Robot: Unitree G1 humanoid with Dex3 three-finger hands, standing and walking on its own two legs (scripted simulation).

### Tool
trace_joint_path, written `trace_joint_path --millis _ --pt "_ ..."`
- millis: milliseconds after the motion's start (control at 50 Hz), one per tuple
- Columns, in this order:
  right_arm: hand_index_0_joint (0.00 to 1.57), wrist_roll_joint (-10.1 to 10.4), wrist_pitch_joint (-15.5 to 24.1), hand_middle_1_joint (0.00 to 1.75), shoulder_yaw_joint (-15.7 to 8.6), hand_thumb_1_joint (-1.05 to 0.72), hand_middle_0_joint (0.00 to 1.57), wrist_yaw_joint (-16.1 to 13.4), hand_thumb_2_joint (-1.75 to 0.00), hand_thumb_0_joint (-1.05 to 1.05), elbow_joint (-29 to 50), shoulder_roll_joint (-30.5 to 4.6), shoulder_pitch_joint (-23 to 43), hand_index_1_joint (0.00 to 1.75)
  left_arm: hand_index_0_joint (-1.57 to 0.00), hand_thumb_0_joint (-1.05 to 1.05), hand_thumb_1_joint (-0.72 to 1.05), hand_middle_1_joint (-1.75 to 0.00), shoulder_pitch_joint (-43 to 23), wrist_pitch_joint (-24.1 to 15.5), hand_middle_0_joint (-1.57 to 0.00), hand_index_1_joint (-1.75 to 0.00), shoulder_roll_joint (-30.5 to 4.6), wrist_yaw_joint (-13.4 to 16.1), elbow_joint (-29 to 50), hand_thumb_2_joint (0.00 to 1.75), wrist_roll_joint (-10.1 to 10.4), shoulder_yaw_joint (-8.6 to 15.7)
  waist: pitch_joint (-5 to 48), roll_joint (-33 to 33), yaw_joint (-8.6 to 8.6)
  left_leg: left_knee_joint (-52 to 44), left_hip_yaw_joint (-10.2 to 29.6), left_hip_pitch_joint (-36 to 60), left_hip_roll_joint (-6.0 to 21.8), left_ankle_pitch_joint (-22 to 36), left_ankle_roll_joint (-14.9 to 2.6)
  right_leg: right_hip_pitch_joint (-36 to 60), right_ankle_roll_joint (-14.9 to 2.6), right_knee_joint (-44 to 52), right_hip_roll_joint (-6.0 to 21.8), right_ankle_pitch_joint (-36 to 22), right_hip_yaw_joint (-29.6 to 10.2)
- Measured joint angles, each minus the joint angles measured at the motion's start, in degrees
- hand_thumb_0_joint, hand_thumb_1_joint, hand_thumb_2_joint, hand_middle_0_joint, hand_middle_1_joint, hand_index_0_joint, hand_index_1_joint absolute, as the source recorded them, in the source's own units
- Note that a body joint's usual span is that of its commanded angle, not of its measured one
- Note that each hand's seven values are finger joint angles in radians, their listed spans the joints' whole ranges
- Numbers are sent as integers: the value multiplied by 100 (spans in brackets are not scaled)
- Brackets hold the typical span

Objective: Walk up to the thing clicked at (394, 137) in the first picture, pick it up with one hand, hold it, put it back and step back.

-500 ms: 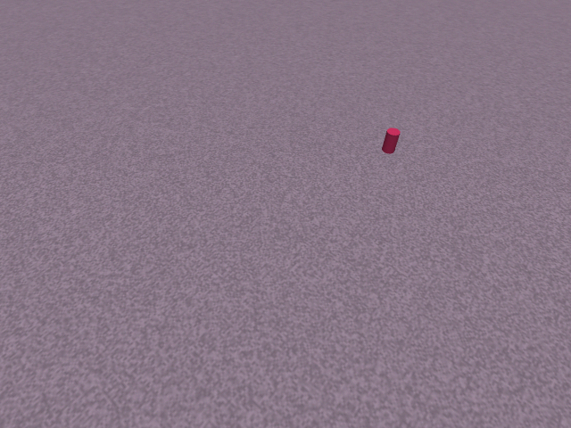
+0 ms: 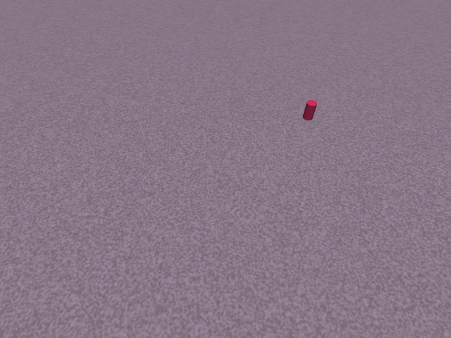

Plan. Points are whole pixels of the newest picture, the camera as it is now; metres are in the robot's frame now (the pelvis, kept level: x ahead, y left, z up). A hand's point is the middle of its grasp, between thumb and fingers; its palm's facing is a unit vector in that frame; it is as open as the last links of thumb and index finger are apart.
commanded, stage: stand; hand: left
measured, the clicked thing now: (309, 110) +1.72 -0.60 -0.72
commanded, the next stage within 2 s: walk up in 0.62 s
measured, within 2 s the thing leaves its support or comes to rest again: neither
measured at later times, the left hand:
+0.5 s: hand out of the picture +0.07 +0.25 -0.16, palm faces -0.03 -0.94 -0.34, open 7.4 cm
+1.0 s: hand (136, 304) +0.23 +0.19 -0.14, palm faces -0.19 -0.88 -0.43, open 7.4 cm
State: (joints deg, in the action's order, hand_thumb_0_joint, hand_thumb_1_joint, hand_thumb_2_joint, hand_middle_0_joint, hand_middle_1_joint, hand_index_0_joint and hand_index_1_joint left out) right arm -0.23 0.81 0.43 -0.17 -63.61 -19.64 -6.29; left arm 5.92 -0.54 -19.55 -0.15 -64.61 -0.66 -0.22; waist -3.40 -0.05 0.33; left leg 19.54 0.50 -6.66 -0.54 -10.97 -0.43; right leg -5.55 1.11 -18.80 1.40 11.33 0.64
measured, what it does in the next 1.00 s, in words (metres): steps to the right: right foot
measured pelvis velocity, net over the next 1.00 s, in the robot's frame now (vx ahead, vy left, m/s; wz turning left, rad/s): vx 0.08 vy -0.10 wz -0.21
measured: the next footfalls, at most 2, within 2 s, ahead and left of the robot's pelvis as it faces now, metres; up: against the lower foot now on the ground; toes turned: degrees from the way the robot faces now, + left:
right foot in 0.98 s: +0.17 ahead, -0.26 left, +0.00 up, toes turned -17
left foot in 1.40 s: +0.48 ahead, -0.08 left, +0.00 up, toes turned -12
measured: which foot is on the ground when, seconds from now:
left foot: down 0.00-1.00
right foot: down 0.00-0.66, up 0.68-0.96, down 0.98-1.00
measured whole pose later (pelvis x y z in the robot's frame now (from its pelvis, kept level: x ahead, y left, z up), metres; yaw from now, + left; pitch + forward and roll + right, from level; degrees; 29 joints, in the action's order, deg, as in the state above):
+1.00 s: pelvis +0.08 -0.10 -0.03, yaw -12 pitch -2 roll +1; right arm -2.8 3.2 -6.7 2.1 -57.5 -28.6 -14.2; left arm 11.8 -0.6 -27.2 -7.5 -56.2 -2.1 6.3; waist -0.1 -2.0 -0.3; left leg 32.6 -8.8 -0.5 9.7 -28.0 0.5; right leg -23.0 0.8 -38.9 6.2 13.2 2.3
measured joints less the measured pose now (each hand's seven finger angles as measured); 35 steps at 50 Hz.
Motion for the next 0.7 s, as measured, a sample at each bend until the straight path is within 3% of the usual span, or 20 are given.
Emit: trace_joint_path --millis 620,660,700 --pt "21 -3 -13 30 -3 -91 20 7 -90 0 -1 -24 -44 30 -20 1 90 -30 62 -12 -20 -30 -22 1 36 90 -9 1 28 19 -10 -45 12 33 3 24 -2 54 3 81 -2 -39 13" --pt "21 -86 54 30 -155 -91 20 98 -90 0 152 -16 -119 30 -20 1 90 -30 225 42 -20 -30 -65 -162 242 90 -79 154 99 56 48 160 -134 -66 25 -237 -89 -235 -112 -448 -18 529 -106" --pt "21 -140 205 30 -303 -91 20 152 -90 0 364 -54 -202 30 -20 1 90 -30 390 136 -20 -30 -160 -315 374 90 -156 264 181 73 71 258 -354 -107 92 -277 -138 -846 -171 -1657 -15 1029 -127"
